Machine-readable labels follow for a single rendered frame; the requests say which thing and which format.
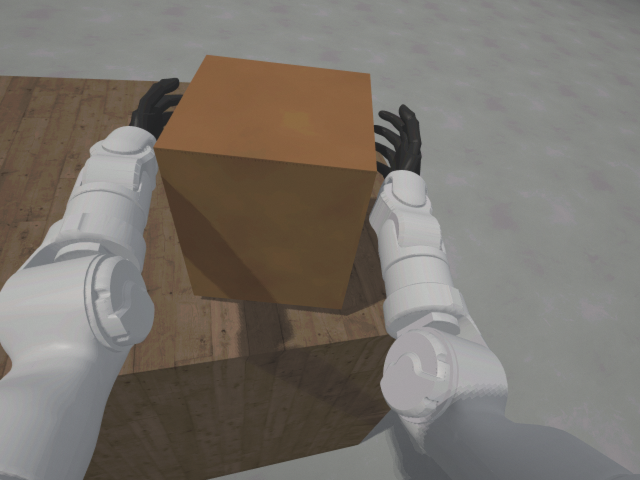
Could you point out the robot right upper arm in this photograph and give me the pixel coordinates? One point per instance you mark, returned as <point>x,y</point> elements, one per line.
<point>451,393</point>

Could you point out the robot left upper arm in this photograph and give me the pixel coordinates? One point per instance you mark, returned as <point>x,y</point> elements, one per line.
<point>68,328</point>

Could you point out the right robot forearm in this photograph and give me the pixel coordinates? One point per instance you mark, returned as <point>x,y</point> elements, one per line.
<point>414,264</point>

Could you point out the carton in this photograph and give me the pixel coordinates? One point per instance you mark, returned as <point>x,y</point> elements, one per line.
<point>268,169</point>

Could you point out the left robot forearm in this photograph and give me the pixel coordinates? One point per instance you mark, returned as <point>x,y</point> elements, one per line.
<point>108,208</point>

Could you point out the robot right hand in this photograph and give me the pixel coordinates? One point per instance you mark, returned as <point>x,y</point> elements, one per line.
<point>407,145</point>

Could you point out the pedestal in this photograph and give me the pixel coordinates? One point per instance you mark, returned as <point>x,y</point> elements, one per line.
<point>218,386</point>

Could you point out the robot left hand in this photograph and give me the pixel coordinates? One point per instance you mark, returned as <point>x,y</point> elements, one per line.
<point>150,114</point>

